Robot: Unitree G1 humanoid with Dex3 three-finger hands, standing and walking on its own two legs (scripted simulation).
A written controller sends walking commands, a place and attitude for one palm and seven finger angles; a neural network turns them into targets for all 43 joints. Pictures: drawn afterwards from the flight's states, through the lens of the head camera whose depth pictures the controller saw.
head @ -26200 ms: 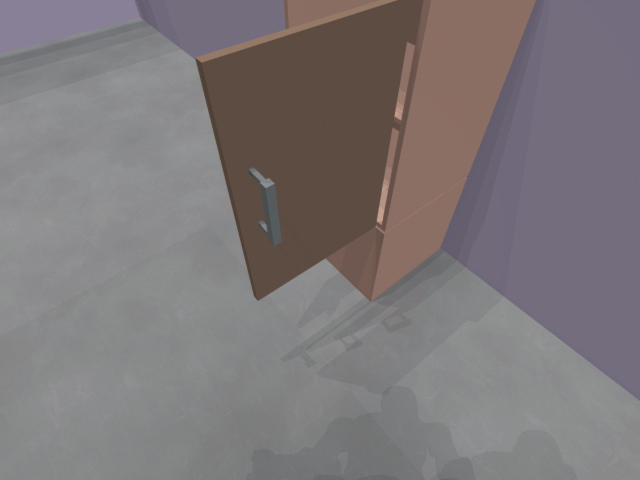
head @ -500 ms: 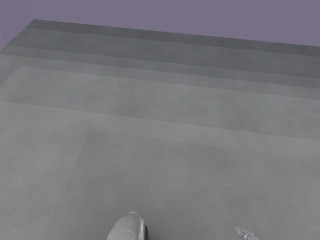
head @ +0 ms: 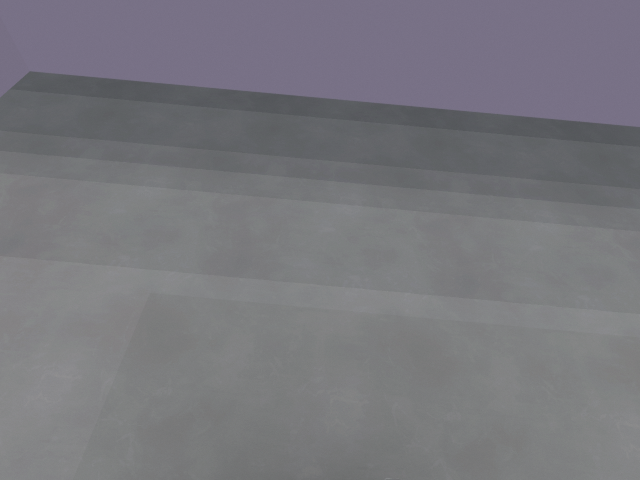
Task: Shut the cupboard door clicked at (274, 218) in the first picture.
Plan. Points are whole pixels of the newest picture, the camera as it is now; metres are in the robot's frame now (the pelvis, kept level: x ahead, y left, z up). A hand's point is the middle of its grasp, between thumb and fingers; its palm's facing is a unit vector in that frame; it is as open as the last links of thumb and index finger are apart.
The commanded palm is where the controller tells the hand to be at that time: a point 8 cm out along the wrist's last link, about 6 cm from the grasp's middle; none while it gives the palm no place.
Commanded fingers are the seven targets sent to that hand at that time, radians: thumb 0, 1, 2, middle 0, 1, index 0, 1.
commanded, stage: turn to face it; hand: left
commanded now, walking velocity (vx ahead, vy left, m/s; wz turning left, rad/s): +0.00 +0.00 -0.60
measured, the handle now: out of the picture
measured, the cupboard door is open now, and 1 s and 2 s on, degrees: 64 64 64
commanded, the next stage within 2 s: none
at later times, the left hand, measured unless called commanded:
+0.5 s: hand out of the picture +0.14 +0.15 -0.16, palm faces -0.21 -0.95 -0.24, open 7.4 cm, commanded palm none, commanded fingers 0.00 0.90 0.90 -0.20 -0.30 -0.20 -0.30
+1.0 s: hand (261, 390) +0.27 +0.11 -0.16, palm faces -0.54 -0.80 -0.25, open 7.4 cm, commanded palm none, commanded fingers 0.00 0.90 0.90 -0.20 -0.30 -0.20 -0.30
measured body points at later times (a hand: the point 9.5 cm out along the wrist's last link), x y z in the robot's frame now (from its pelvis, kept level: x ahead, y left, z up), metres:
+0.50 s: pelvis +0.04 -0.03 +0.00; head +0.09 -0.05 +0.45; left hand +0.15 +0.20 -0.15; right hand +0.06 -0.30 -0.15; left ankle +0.09 +0.12 -0.69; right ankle -0.03 -0.13 -0.74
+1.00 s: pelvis +0.05 -0.01 -0.01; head +0.09 -0.03 +0.44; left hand +0.30 +0.15 -0.14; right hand -0.05 -0.25 -0.15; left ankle +0.12 +0.10 -0.74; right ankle -0.03 -0.11 -0.72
